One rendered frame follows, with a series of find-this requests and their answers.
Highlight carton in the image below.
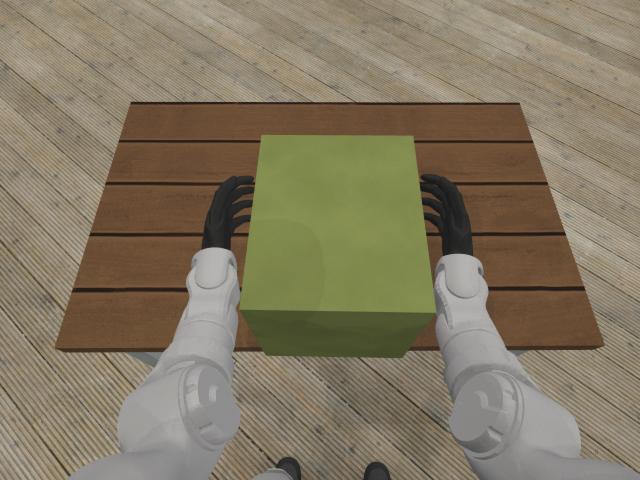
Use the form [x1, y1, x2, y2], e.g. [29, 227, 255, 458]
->
[239, 135, 436, 358]

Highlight left robot foot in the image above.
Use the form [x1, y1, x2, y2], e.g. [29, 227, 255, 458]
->
[276, 457, 301, 480]

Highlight robot left hand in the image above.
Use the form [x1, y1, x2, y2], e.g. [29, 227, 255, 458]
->
[201, 176, 255, 250]

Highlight robot right forearm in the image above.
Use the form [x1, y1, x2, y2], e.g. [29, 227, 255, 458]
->
[433, 254, 549, 404]

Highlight robot left upper arm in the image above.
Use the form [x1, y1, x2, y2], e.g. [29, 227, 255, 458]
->
[66, 364, 241, 480]

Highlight robot left forearm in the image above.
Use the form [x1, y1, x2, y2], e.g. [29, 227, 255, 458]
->
[117, 247, 240, 453]

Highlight robot right hand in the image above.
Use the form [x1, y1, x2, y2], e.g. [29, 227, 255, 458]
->
[420, 174, 473, 256]

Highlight table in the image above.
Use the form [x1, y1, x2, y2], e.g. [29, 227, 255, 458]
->
[54, 102, 605, 384]

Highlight robot right upper arm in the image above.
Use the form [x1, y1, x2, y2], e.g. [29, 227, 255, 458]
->
[449, 372, 640, 480]

